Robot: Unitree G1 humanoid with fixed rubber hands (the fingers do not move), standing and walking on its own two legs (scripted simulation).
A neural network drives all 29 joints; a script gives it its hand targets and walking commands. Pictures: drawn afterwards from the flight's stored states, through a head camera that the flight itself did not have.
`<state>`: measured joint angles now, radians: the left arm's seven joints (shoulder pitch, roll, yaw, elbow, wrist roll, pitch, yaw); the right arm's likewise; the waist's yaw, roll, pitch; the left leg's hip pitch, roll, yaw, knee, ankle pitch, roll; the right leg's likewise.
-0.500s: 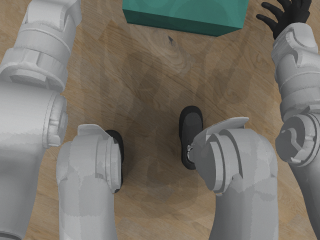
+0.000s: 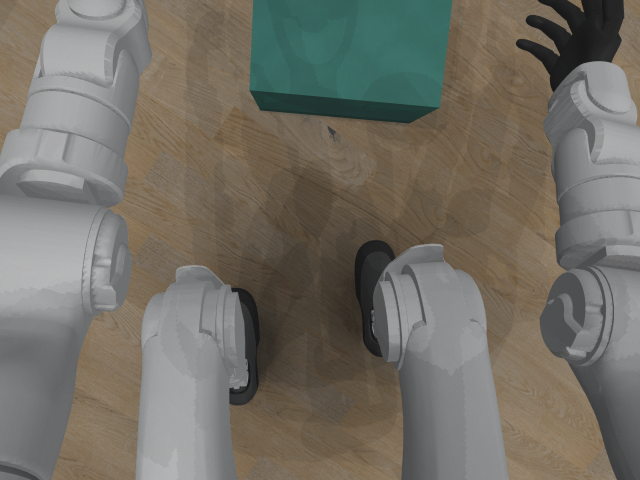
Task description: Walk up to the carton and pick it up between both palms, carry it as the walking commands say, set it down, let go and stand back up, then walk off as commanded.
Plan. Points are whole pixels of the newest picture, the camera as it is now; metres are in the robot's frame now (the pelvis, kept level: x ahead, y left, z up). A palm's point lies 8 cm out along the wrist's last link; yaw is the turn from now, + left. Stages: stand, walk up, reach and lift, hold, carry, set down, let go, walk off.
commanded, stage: set down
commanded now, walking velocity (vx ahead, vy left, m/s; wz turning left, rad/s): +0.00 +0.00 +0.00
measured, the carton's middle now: (346, 30) +0.61 -0.11 -0.33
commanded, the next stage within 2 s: let go in 1.06 s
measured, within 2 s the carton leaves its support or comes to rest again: neither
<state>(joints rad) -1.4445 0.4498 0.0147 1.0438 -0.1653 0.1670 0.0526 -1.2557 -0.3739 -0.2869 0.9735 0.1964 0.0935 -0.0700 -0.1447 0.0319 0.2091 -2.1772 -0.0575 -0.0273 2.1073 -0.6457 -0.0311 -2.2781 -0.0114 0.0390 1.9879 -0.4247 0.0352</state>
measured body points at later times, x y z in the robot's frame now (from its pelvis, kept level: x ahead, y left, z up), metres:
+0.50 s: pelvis +0.01 -0.01 +0.10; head +0.33 -0.03 +0.41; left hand +0.61 +0.13 +0.01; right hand +0.51 -0.31 +0.01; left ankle +0.09 +0.12 -0.37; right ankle +0.14 -0.13 -0.37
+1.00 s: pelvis +0.04 -0.02 +0.24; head +0.34 -0.04 +0.58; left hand +0.61 +0.13 +0.16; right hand +0.50 -0.32 +0.16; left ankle +0.09 +0.12 -0.37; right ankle +0.14 -0.13 -0.37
